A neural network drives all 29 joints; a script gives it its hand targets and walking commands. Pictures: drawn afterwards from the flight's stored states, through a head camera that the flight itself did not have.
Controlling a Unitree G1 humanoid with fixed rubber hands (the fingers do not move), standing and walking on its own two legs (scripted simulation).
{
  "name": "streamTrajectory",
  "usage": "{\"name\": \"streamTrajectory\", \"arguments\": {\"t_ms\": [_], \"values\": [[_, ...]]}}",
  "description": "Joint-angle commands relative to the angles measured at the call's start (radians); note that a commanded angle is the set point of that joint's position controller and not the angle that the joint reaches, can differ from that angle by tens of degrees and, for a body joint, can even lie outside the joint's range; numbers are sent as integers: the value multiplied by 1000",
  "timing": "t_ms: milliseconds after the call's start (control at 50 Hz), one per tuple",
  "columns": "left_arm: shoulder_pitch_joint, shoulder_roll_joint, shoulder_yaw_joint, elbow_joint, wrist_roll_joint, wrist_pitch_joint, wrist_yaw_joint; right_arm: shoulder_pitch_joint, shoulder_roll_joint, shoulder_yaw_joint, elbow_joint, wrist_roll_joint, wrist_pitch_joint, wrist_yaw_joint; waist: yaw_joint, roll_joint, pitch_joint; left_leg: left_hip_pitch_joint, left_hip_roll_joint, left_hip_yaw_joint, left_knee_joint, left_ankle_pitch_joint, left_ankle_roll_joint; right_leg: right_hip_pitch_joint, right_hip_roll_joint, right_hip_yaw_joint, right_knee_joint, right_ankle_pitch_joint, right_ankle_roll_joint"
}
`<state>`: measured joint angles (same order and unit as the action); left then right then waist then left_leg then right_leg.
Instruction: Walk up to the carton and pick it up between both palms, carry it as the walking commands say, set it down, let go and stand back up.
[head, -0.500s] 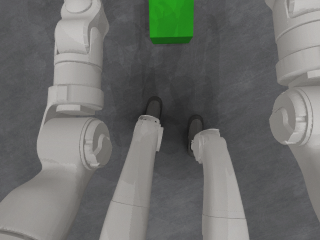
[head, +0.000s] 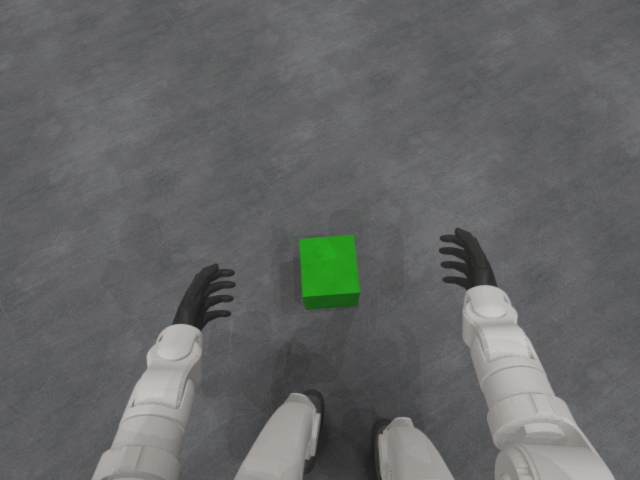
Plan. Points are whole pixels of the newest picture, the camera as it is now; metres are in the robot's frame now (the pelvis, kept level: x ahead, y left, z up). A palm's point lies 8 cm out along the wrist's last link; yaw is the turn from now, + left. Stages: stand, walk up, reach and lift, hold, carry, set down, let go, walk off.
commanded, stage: let go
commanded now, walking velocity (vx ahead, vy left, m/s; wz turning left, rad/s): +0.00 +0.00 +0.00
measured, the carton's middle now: (328, 273) +0.54 +0.07 -0.65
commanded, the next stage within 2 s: stand in 0.86 s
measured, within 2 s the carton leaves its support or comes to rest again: neither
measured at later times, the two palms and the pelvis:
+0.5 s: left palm (202, 379) +0.21 +0.18 -0.03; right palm (598, 403) +0.23 -0.26 -0.04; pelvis +0.06 -0.05 +0.04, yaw +1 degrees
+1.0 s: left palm (173, 362) +0.23 +0.22 -0.04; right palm (597, 381) +0.26 -0.26 -0.04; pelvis +0.09 -0.03 +0.03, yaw +3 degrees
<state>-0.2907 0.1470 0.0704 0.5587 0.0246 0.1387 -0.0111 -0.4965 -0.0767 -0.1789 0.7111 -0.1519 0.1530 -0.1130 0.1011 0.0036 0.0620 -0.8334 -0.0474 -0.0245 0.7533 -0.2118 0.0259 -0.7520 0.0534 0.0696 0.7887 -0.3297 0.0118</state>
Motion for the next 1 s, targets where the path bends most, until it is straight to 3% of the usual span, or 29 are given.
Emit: {"name": "streamTrajectory", "arguments": {"t_ms": [0, 20, 60, 100, 160, 200, 280, 360, 400, 420, 440, 460, 500, 560, 600, 620, 640, 660, 680, 720, 760, 780, 820, 840, 860, 880, 900, 960, 980], "values": [[74, 51, -23, -168, -1, -54, -8, 100, -50, 16, -38, 63, -59, 58, -15, 108, -425, 649, 63, -71, -203, -44, -86, 51, -1, -41, -201, -80, -42], [141, 52, -25, -229, -6, -68, -8, 124, -104, -5, -160, 45, -88, 61, -31, 95, -462, 701, 60, -61, -223, -40, -90, 135, 0, -34, -229, -36, -48], [228, 92, -8, -273, 9, -68, 1, 215, -90, 48, -214, 89, -96, 73, 3, 62, -438, 724, 62, -49, -238, 20, -80, 194, -10, -33, -253, -7, -36], [285, 122, 9, -258, 17, -73, 0, 242, -123, 39, -244, 73, -102, 82, 0, 52, -335, 706, 59, -36, -271, -15, -76, 242, -10, -36, -272, -22, -38], [347, 121, -7, -239, -17, -69, -26, 325, -123, 62, -277, 87, -109, 96, -40, -15, -238, 725, 56, -20, -300, -42, -64, 298, -21, -47, -323, -44, -27], [310, 117, -36, -279, -38, -77, -40, 370, -128, 81, -298, 118, -118, 107, -74, -12, -180, 734, 49, -9, -291, -7, -60, 291, -30, -40, -340, -39, -33], [384, 132, -46, -279, -43, -71, -61, 505, -133, 107, -336, 114, -115, 123, -80, -30, -104, 795, 34, 5, -301, 8, -58, 339, -55, -36, -389, -30, -35], [506, 150, -4, -263, -20, -75, -62, 614, -157, 111, -402, 118, -117, 130, -65, -58, -178, 887, 9, 21, -282, 233, -53, 425, -65, -34, -402, 189, -15], [514, 174, 12, -263, -7, -77, -60, 639, -163, 124, -423, 127, -116, 131, -58, -66, -192, 834, -1, 27, -292, 243, -46, 536, -74, -14, -395, 307, -3], [501, 158, -4, -311, -16, -76, -62, 687, -151, 122, -407, 128, -110, 136, -77, -48, -216, 855, 3, 26, -299, 253, -48, 561, -70, -20, -384, 337, 3], [541, 160, 8, -258, 0, -73, -59, 680, -155, 134, -414, 134, -111, 136, -60, -57, -184, 793, -5, 33, -307, 246, -47, 605, -86, -4, -396, 392, 4], [520, 158, -3, -278, -14, -73, -61, 693, -148, 120, -415, 122, -114, 127, -94, -99, -175, 829, -7, 22, -303, 260, -39, 592, -89, 5, -394, 457, 12], [529, 176, 4, -278, -4, -68, -56, 714, -146, 131, -405, 133, -106, 127, -77, -76, -147, 787, -15, 30, -310, 221, -44, 621, -96, 11, -397, 476, 15], [525, 182, 12, -232, -1, -44, -48, 707, -144, 155, -366, 141, -95, 121, -76, -94, -61, 743, -23, 24, -300, 135, -58, 603, -138, 56, -431, 479, 18], [487, 171, 19, -252, -2, -14, -33, 674, -147, 158, -355, 142, -97, 112, -80, -87, -73, 737, -20, 14, -307, 118, -54, 594, -129, 45, -412, 525, 27], [492, 182, 25, -256, 4, 1, -29, 684, -157, 157, -351, 148, -94, 111, -68, -52, -80, 735, -20, 20, -295, 123, -58, 601, -136, 54, -417, 535, 30], [457, 188, 26, -292, -5, -6, -26, 637, -165, 148, -392, 156, -109, 102, -73, -23, -129, 721, -25, 4, -291, 175, -65, 626, -135, 69, -388, 638, 31], [477, 170, 28, -264, -5, 11, -19, 674, -157, 167, -344, 162, -103, 101, -75, -56, -120, 695, -19, 2, -291, 134, -65, 648, -140, 57, -381, 620, 32], [485, 178, 28, -256, 0, 10, -15, 660, -171, 168, -366, 170, -113, 94, -82, -49, -129, 690, -23, -10, -279, 166, -64, 640, -149, 73, -367, 689, 34], [468, 181, 20, -258, -14, 15, -10, 676, -167, 184, -331, 184, -118, 81, -99, -103, -162, 644, -23, -15, -276, 161, -63, 691, -151, 76, -331, 809, 38], [475, 164, 25, -262, -10, 23, -7, 706, -173, 171, -309, 175, -120, 76, -109, -68, -186, 617, -27, -21, -277, 177, -63, 738, -156, 87, -308, 898, 41], [506, 158, 29, -238, -7, 34, 2, 723, -186, 183, -282, 177, -115, 75, -100, -88, -180, 609, -28, -17, -271, 163, -63, 714, -156, 82, -311, 890, 38], [482, 124, 6, -247, -7, 44, 12, 706, -188, 173, -257, 164, -106, 79, -115, -44, -159, 619, -22, -33, -281, 230, -67, 673, -129, 55, -300, 828, 17], [493, 115, 4, -244, -9, 56, 19, 734, -191, 175, -239, 167, -98, 85, -104, -28, -180, 630, -26, -25, -279, 248, -66, 702, -110, 30, -301, 750, 2], [537, 287, 48, -109, 9, -34, 34, 689, -278, 121, -163, 92, -122, 79, -30, -161, -197, 647, 51, -38, -188, 351, -24, 650, -82, -7, -319, 542, 35], [538, 272, 42, -84, 30, -66, 42, 680, -328, 96, -161, 91, -136, 71, -60, -138, -171, 647, 59, -51, -175, 370, -5, 635, -82, 8, -339, 524, 32], [520, 291, 48, -85, 25, -88, 40, 645, -332, 97, -157, 96, -142, 74, -57, -104, -197, 648, 64, -60, -191, 355, -12, 626, -87, 9, -345, 471, 41], [459, 295, 39, -69, 22, -123, 33, 676, -352, 84, -124, 101, -172, 89, -102, -41, -222, 673, 80, -72, -225, 290, -9, 614, -100, 31, -353, 335, 12], [453, 281, 36, -63, 18, -133, 29, 640, -374, 80, -114, 100, -173, 85, -90, 21, -214, 683, 89, -77, -212, 306, -8, 592, -102, 43, -357, 308, 2]]}}
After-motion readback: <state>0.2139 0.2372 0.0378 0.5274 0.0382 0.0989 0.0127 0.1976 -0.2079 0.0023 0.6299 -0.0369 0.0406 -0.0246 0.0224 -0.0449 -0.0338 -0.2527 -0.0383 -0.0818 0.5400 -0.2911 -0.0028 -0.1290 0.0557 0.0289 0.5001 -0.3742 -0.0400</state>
